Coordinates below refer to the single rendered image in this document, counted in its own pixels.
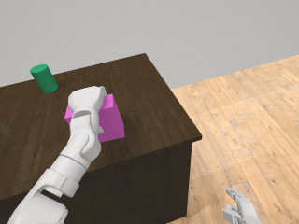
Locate left robot hand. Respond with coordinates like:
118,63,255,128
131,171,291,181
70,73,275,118
68,86,107,134

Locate sponge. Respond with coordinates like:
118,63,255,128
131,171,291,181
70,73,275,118
64,94,125,143

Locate robot left forearm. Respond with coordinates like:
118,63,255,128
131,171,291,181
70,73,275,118
7,107,101,224

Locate left robot upper arm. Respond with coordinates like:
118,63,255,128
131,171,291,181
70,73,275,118
12,192,68,224

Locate table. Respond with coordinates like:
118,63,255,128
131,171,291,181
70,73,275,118
0,53,203,224

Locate right robot hand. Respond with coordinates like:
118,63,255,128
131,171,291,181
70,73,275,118
222,188,259,224

